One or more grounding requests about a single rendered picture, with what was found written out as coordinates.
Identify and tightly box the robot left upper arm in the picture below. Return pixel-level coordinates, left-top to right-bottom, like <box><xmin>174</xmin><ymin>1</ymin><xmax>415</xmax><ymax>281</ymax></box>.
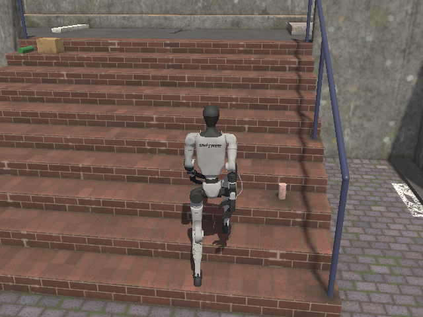
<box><xmin>184</xmin><ymin>133</ymin><xmax>198</xmax><ymax>168</ymax></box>

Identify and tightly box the robot left forearm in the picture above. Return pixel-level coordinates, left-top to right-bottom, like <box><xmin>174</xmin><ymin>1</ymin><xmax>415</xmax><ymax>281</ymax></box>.
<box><xmin>184</xmin><ymin>159</ymin><xmax>196</xmax><ymax>177</ymax></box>

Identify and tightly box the robot right forearm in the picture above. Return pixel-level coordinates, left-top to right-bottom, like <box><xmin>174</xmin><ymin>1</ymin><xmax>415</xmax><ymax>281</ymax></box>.
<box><xmin>227</xmin><ymin>163</ymin><xmax>237</xmax><ymax>200</ymax></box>

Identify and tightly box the robot left hand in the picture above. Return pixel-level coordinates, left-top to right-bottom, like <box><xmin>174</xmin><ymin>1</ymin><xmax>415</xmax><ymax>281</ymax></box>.
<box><xmin>190</xmin><ymin>171</ymin><xmax>206</xmax><ymax>184</ymax></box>

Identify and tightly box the robot left thigh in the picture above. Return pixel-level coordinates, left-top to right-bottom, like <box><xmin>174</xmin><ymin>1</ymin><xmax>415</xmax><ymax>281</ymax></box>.
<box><xmin>190</xmin><ymin>187</ymin><xmax>204</xmax><ymax>242</ymax></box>

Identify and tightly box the robot right thigh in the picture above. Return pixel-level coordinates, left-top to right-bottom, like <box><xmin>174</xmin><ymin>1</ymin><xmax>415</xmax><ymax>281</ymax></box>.
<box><xmin>221</xmin><ymin>176</ymin><xmax>229</xmax><ymax>197</ymax></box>

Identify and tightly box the robot thigh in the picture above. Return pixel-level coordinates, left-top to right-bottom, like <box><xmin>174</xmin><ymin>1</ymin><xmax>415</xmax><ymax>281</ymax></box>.
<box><xmin>221</xmin><ymin>176</ymin><xmax>229</xmax><ymax>197</ymax></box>
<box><xmin>190</xmin><ymin>187</ymin><xmax>204</xmax><ymax>242</ymax></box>

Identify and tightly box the robot right upper arm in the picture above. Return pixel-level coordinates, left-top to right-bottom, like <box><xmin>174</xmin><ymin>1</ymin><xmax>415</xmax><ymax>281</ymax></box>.
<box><xmin>225</xmin><ymin>133</ymin><xmax>238</xmax><ymax>172</ymax></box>

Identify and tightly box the robot right hand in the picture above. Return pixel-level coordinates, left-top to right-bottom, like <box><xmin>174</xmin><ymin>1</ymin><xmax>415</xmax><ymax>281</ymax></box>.
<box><xmin>218</xmin><ymin>199</ymin><xmax>236</xmax><ymax>219</ymax></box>

